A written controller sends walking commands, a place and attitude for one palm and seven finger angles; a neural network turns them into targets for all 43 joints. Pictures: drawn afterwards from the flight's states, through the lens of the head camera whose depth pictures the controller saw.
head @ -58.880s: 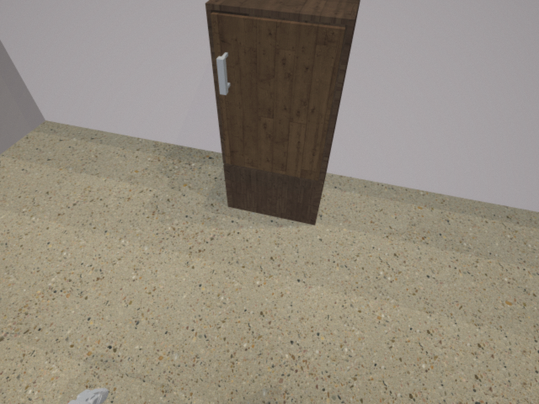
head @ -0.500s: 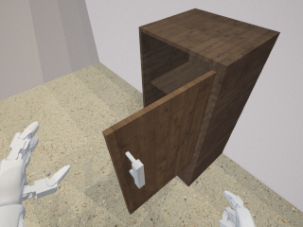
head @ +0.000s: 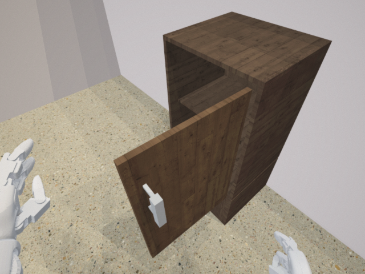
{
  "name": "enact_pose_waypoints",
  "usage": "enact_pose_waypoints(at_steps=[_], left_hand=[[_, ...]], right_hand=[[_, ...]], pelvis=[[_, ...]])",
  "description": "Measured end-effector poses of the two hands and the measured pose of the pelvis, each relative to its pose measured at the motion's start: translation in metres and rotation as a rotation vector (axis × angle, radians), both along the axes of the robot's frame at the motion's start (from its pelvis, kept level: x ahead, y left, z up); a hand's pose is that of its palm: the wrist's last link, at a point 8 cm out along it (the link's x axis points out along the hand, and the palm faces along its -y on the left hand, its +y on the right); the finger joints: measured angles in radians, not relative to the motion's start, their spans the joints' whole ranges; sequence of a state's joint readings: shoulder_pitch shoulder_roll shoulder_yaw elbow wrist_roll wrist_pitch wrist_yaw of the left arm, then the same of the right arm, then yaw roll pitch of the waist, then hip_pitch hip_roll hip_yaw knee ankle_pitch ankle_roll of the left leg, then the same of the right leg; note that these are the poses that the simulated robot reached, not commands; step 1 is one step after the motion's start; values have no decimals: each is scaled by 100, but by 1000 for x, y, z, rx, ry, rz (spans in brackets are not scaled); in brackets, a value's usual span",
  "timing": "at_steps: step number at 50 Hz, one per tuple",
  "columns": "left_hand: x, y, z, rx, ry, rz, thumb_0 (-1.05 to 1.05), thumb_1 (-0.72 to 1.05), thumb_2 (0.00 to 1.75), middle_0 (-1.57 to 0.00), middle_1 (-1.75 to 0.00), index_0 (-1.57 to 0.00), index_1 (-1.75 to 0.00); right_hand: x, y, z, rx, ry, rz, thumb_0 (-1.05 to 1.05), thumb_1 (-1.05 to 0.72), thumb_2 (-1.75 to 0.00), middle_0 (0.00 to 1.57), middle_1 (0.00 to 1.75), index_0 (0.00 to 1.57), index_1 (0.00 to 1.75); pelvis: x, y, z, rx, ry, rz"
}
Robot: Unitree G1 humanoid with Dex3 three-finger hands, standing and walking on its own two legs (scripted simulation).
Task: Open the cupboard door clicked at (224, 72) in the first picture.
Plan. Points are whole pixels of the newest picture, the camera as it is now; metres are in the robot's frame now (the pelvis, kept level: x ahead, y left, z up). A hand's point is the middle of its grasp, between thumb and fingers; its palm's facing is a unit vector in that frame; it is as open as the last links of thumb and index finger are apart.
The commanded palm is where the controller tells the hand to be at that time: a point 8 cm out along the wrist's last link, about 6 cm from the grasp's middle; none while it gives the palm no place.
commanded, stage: draw the hand back to the body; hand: left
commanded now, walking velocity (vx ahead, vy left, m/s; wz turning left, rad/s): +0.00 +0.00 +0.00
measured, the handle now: (153, 205) +0.28 +0.12 -0.04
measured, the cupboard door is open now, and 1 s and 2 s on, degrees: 88 88 88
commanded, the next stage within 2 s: step back with the hand held close in 0.08 s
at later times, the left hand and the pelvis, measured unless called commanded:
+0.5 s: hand (53, 198) +0.19 +0.25 +0.15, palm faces +0.31 -0.80 -0.51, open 7.4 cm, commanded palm +0.13 +0.30 +0.17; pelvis -0.02 +0.00 +0.00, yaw -2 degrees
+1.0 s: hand out of the picture +0.07 +0.30 +0.15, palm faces +0.48 -0.72 -0.51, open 7.4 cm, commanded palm +0.00 +0.33 +0.17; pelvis -0.12 +0.02 -0.02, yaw +3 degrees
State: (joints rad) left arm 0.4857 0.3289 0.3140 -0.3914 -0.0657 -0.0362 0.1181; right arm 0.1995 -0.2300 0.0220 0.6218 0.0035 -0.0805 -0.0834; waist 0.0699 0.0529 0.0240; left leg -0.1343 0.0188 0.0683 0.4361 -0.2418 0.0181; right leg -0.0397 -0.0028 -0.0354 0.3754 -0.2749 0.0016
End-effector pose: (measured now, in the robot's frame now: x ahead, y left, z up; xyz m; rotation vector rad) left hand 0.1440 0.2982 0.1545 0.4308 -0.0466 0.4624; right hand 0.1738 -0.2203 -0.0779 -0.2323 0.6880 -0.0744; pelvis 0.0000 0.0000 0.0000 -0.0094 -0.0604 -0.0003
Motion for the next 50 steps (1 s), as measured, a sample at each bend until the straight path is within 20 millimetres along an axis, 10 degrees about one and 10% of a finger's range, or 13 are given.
enact_pose_waypoints(at_steps=[28,50], left_hand=[[1,-7,21,168,11,-163,1,89,89,-21,-30,-21,-30],[-120,34,20,230,-129,-30,1,89,89,-21,-30,-21,-30]], right_hand=[[-38,-26,2,-25,50,-154,2,-90,-90,20,30,20,30],[-122,19,-16,-30,51,-35,2,-90,-90,20,30,20,30]], pelvis=[[-30,5,-1,0,67,-40],[-120,23,-19,-33,39,58]])
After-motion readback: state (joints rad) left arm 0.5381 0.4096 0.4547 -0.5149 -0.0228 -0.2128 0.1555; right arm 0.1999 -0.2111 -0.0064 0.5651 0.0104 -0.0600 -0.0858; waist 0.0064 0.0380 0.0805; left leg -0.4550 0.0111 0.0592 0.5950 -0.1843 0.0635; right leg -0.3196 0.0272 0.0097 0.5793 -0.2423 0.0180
